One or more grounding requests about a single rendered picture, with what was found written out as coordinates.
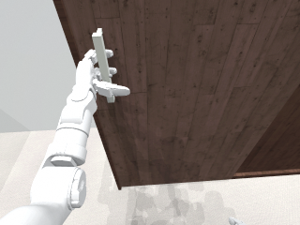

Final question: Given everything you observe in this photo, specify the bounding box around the handle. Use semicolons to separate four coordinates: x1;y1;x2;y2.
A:
92;28;115;103

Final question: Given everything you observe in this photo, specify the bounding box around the wardrobe door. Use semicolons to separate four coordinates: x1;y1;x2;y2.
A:
63;0;300;188
236;84;300;173

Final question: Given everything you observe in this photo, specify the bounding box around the robot left forearm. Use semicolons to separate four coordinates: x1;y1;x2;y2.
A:
30;82;98;202

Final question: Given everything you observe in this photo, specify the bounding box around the robot left hand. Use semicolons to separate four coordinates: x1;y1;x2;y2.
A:
75;49;130;98

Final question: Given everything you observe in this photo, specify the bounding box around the left robot upper arm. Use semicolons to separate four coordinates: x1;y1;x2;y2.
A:
0;166;87;225

